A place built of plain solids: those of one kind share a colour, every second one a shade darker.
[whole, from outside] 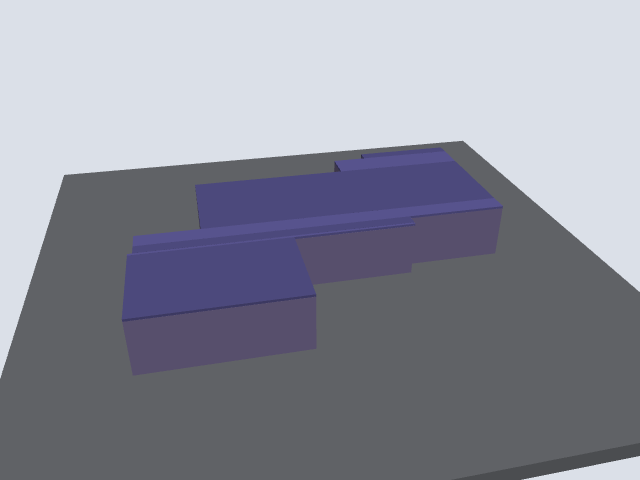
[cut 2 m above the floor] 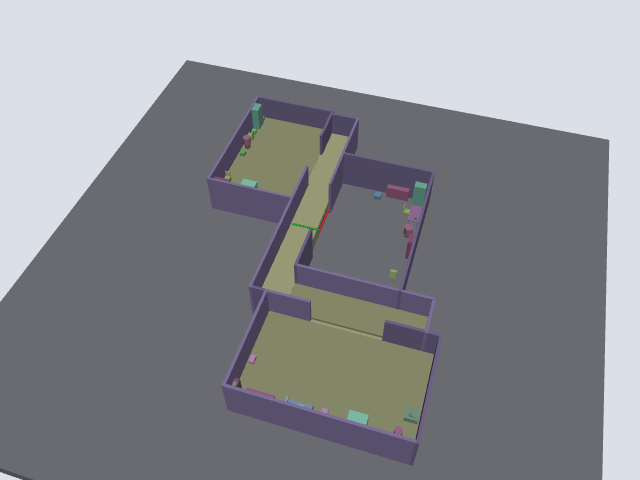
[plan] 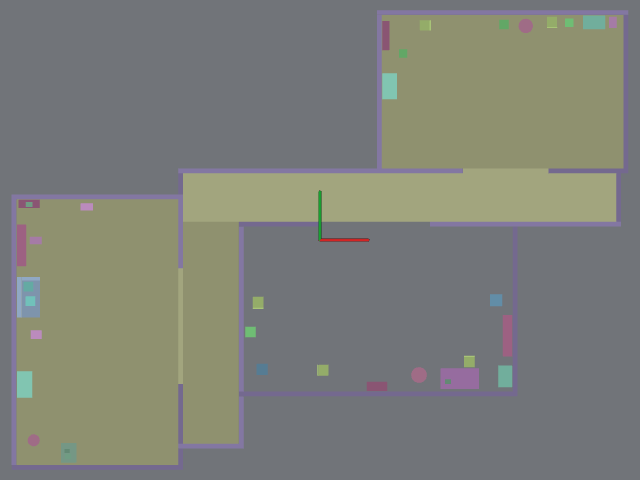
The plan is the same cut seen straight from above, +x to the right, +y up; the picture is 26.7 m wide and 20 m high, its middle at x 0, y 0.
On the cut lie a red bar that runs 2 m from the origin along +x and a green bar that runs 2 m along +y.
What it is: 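A storey of a split-level house; a hall and three lower rooms open beside it; the rooms' floors lie 1.20 m, 0.184 m and not at all below the hall's; a bare drop, one riser, a flush line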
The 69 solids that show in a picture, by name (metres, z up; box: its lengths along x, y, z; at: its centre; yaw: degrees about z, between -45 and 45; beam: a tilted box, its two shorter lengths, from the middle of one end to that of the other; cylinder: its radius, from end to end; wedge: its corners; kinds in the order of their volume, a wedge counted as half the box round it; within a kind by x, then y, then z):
{
 "floor_1": {"box": [6.74, 11.08, 1.06], "at": [-9.28, -3.84, 0.48]},
 "floor_2": {"box": [0.2, 4.82, 1.06], "at": [-5.81, -3.59, 0.48]},
 "floor_3": {"box": [2.33, 9.25, 1.25], "at": [-4.54, -3.87, 0.57]},
 "floor_4": {"box": [18.05, 2.02, 1.25], "at": [3.32, 1.77, 0.57]},
 "floor_5": {"box": [10.08, 6.4, 1.25], "at": [7.61, 6.18, 0.57]},
 "floor_6": {"box": [3.57, 0.2, 1.25], "at": [7.74, 2.88, 0.57]},
 "wall_1": {"box": [0.2, 11.08, 3.79], "at": [-12.75, -3.84, 1.85]},
 "wall_2": {"box": [7.14, 0.2, 3.79], "at": [-9.28, -9.48, 1.85]},
 "wall_3": {"box": [7.14, 0.2, 3.79], "at": [-9.28, 1.8, 1.85]},
 "wall_4": {"box": [0.2, 0.69, 3.79], "at": [-5.81, -9.04, 1.85]},
 "wall_5": {"box": [0.2, 2.49, 3.79], "at": [-5.81, -7.25, 1.85]},
 "wall_6": {"box": [0.2, 2.88, 3.79], "at": [-5.81, 0.26, 1.85]},
 "wall_7": {"box": [0.2, 0.88, 3.79], "at": [-5.81, 2.34, 1.85]},
 "wall_8": {"box": [2.73, 0.2, 3.79], "at": [-4.54, -8.59, 1.85]},
 "wall_9": {"box": [0.2, 1.98, 3.79], "at": [-3.28, -7.5, 1.85]},
 "wall_10": {"box": [0.2, 6.87, 3.79], "at": [-3.28, -2.88, 1.85]},
 "wall_11": {"box": [3.4, 0.2, 3.79], "at": [-1.68, 0.66, 1.85]},
 "wall_12": {"box": [11.86, 0.2, 3.79], "at": [0.02, 2.88, 1.85]},
 "wall_13": {"box": [11.61, 0.2, 3.79], "at": [2.42, -6.42, 1.85]},
 "wall_14": {"box": [0.2, 6.4, 3.79], "at": [2.47, 6.18, 1.85]},
 "wall_15": {"box": [10.48, 0.2, 3.79], "at": [7.61, 9.48, 1.85]},
 "wall_16": {"box": [0.2, 6.87, 3.79], "at": [8.13, -2.88, 1.85]},
 "wall_17": {"box": [7.96, 0.2, 3.79], "at": [8.56, 0.66, 1.85]},
 "wall_18": {"box": [3.33, 0.2, 3.79], "at": [11.19, 2.88, 1.85]},
 "wall_19": {"box": [0.2, 2.02, 3.79], "at": [12.44, 1.77, 1.85]},
 "wall_20": {"box": [0.2, 6.4, 3.79], "at": [12.75, 6.18, 1.85]},
 "roof_1": {"box": [7.14, 0.89, 0.16], "at": [-9.28, -9.13, 3.82]},
 "roof_2": {"box": [9.67, 2.18, 0.16], "at": [-8.02, -7.6, 3.82]},
 "roof_3": {"box": [21.08, 7.07, 0.16], "at": [-2.31, -2.98, 3.82]},
 "roof_4": {"box": [25.39, 1.34, 0.16], "at": [-0.15, 1.23, 3.82]},
 "roof_5": {"box": [18.45, 0.88, 0.16], "at": [3.32, 2.34, 3.82]},
 "roof_6": {"box": [18.76, 0.2, 0.16], "at": [3.47, 2.88, 3.82]},
 "roof_7": {"box": [10.48, 6.6, 0.16], "at": [7.61, 6.28, 3.82]},
 "wardrobe_1": {"box": [0.64, 1.11, 2.05], "at": [-12.31, -6.02, 2.04]},
 "wardrobe_2": {"box": [0.61, 1.09, 2.09], "at": [2.9, 6.41, 2.24]},
 "wardrobe_3": {"box": [0.59, 0.91, 2.01], "at": [7.71, -5.68, 0.95]},
 "wardrobe_4": {"box": [0.92, 0.58, 2.09], "at": [11.42, 9.07, 2.24]},
 "case_1": {"box": [0.4, 1.74, 1.57], "at": [-12.43, -0.22, 1.8]},
 "case_2": {"box": [0.89, 0.35, 1.16], "at": [-12.12, 1.51, 1.59]},
 "case_3": {"box": [0.86, 0.39, 1.91], "at": [2.38, -6.1, 0.9]},
 "case_4": {"box": [0.31, 1.22, 1.9], "at": [2.75, 8.52, 2.15]},
 "case_5": {"box": [0.4, 1.73, 1.08], "at": [7.81, -3.99, 0.49]},
 "sofa_1": {"box": [0.21, 1.69, 0.88], "at": [-12.53, -2.39, 1.46]},
 "sofa_2": {"box": [0.75, 0.14, 0.64], "at": [-12.04, -3.16, 1.33]},
 "sofa_3": {"box": [0.75, 1.41, 0.42], "at": [-12.04, -2.39, 1.23]},
 "sofa_4": {"box": [0.75, 0.14, 0.64], "at": [-12.04, -1.61, 1.33]},
 "bush_1": {"cylinder": 0.25, "from": [-11.93, -8.35, 1.49], "to": [-11.93, -8.35, 2.07]},
 "bush_2": {"cylinder": 0.33, "from": [4.13, -5.63, 0.3], "to": [4.13, -5.63, 0.98]},
 "bush_3": {"cylinder": 0.3, "from": [8.57, 8.92, 1.69], "to": [8.57, 8.92, 2.3]},
 "chair_1": {"box": [0.45, 0.45, 0.5], "at": [-2.58, -2.6, 0.2]},
 "chair_2": {"box": [0.048, 0.45, 0.82], "at": [-0.09, -5.43, 0.36]},
 "chair_3": {"box": [0.42, 0.45, 0.49], "at": [0.14, -5.43, 0.19]},
 "chair_4": {"box": [0.41, 0.42, 0.44], "at": [4.36, 8.94, 1.42]},
 "chair_5": {"box": [0.46, 0.43, 0.46], "at": [6.22, -5.09, 0.18]},
 "chair_6": {"box": [0.43, 0.43, 0.45], "at": [9.67, 9.09, 1.43]},
 "lowtable_1": {"box": [0.65, 0.82, 0.44], "at": [-10.47, -8.87, 1.23]},
 "pouf_1": {"box": [0.47, 0.47, 0.48], "at": [-2.41, -5.39, 0.19]},
 "pouf_2": {"box": [0.51, 0.51, 0.42], "at": [7.34, -2.51, 0.16]},
 "toybox_1": {"box": [0.5, 0.31, 0.29], "at": [-11.84, -0.02, 1.16]},
 "toybox_2": {"box": [0.46, 0.37, 0.36], "at": [-11.82, -3.95, 1.2]},
 "toybox_3": {"box": [0.53, 0.3, 0.3], "at": [-9.72, 1.38, 1.16]},
 "toybox_4": {"box": [0.33, 0.47, 0.34], "at": [12.21, 9.07, 1.37]},
 "basket_1": {"box": [0.44, 0.44, 0.34], "at": [-2.9, -3.83, 0.12]},
 "basket_2": {"box": [0.35, 0.35, 0.3], "at": [3.46, 7.77, 1.35]},
 "basket_3": {"box": [0.4, 0.4, 0.27], "at": [7.66, 8.98, 1.33]},
 "basket_4": {"box": [0.35, 0.35, 0.34], "at": [10.39, 9.05, 1.37]},
 "table_1": {"box": [1.6, 0.86, 0.04], "at": [5.82, -5.78, 0.74]},
 "cushion_1": {"box": [0.41, 0.41, 0.13], "at": [-12.15, -1.94, 1.5]},
 "cushion_2": {"box": [0.41, 0.41, 0.12], "at": [-12.07, -2.54, 1.5]}
}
